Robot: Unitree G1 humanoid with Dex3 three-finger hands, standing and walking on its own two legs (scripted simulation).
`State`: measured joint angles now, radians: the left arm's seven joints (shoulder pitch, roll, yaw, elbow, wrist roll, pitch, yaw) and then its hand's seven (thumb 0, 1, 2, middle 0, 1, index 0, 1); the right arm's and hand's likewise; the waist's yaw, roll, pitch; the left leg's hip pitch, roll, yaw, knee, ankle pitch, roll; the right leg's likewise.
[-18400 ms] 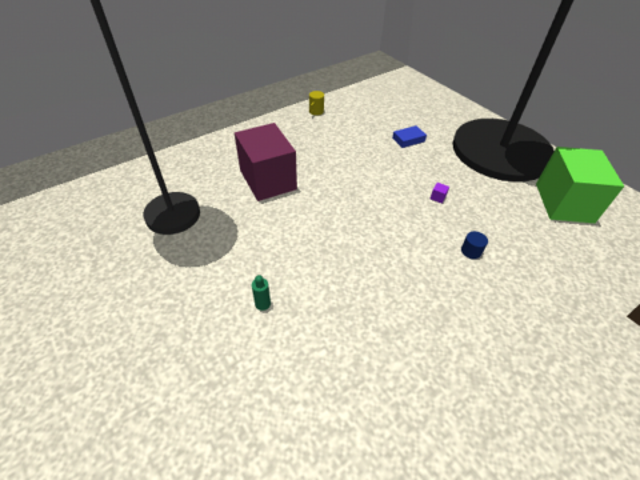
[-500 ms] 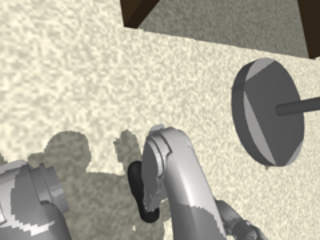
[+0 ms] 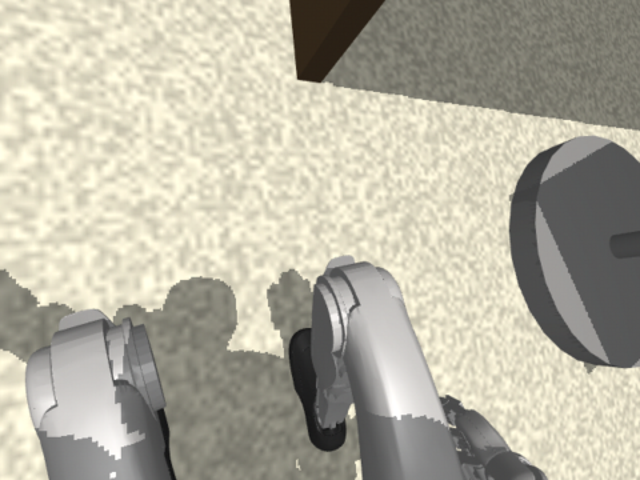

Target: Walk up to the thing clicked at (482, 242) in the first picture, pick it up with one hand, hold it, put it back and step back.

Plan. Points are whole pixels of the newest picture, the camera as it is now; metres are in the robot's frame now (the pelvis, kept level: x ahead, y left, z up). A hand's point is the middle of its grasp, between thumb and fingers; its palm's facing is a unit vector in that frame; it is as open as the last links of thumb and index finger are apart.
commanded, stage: lift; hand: left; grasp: from above
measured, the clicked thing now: out of the picture +0.47 +0.41 -0.19
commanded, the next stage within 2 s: hold in 1.80 s
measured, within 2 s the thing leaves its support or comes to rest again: neither
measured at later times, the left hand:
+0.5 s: hand out of the picture +0.41 +0.40 -0.07, palm faces -0.51 -0.16 -0.85, open 10.7 cm
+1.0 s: hand out of the picture +0.34 +0.34 +0.14, palm faces -0.41 -0.16 -0.90, open 10.8 cm
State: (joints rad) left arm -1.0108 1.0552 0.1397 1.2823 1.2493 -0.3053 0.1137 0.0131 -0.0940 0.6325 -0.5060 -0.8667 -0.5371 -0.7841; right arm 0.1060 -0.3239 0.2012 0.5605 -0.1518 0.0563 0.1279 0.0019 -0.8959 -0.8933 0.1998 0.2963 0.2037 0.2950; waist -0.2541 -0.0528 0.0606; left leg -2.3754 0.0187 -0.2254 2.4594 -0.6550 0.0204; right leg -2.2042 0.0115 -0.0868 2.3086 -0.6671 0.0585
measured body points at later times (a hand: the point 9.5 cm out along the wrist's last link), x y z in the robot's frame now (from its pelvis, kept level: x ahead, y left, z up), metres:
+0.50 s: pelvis +0.00 +0.00 +0.05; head +0.23 +0.10 +0.42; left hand +0.43 +0.40 -0.02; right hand +0.11 -0.27 -0.05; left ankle +0.07 +0.12 -0.29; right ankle +0.12 -0.15 -0.29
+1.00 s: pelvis +0.00 -0.01 +0.21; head +0.15 +0.05 +0.63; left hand +0.35 +0.35 +0.19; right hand +0.17 -0.25 +0.09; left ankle +0.07 +0.12 -0.29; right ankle +0.12 -0.15 -0.29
